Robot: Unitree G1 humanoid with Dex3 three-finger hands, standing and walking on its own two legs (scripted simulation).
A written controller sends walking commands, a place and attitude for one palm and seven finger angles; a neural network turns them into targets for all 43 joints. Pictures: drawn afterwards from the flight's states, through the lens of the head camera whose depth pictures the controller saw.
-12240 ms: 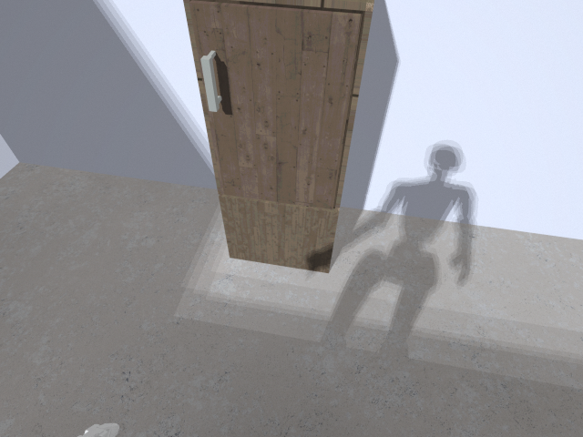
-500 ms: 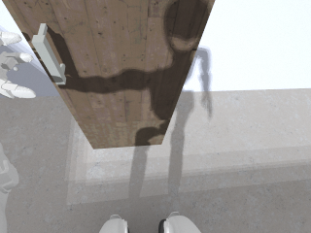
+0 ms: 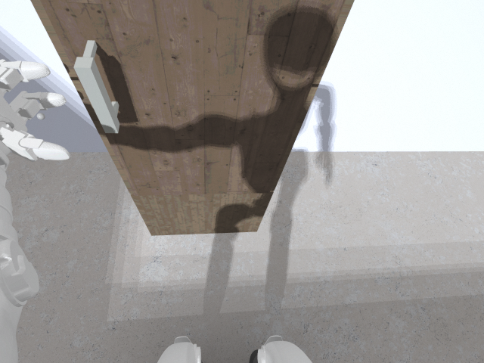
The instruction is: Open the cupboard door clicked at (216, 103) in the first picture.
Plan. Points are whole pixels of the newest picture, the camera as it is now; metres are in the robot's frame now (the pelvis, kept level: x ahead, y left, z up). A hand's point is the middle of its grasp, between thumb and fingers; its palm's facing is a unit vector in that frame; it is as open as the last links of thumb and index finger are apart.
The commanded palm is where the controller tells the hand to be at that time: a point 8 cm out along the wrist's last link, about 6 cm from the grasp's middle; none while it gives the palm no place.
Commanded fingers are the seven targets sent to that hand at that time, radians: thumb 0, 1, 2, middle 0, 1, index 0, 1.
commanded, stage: move the hooked fingers beside the handle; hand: left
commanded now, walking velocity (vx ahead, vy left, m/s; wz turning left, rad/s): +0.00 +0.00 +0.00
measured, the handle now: (102, 90) +0.52 +0.21 +0.10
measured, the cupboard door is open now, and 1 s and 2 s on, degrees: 0 0 0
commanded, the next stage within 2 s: slide the fingers in behind the handle in 0.10 s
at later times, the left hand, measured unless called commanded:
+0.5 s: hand (58, 112) +0.47 +0.26 +0.11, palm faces +0.02 -1.00 +0.01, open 14.0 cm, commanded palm +0.45 +0.30 +0.10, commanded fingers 0.00 -0.50 0.30 -0.30 -1.20 -0.30 -1.20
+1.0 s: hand (77, 113) +0.47 +0.24 +0.10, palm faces +0.03 -1.00 +0.01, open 13.9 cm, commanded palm +0.45 +0.27 +0.10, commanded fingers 0.00 -0.50 0.30 -0.30 -1.20 -0.30 -1.20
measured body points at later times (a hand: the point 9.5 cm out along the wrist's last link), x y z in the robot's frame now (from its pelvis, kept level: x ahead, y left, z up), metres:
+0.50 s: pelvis +0.00 +0.00 +0.00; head +0.10 +0.02 +0.44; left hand +0.46 +0.31 +0.11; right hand +0.01 -0.27 -0.10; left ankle +0.00 +0.09 -0.69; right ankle +0.00 -0.13 -0.69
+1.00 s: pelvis +0.00 -0.01 +0.00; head +0.10 +0.01 +0.44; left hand +0.47 +0.29 +0.10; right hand +0.03 -0.28 -0.11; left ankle +0.00 +0.09 -0.69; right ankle +0.00 -0.13 -0.69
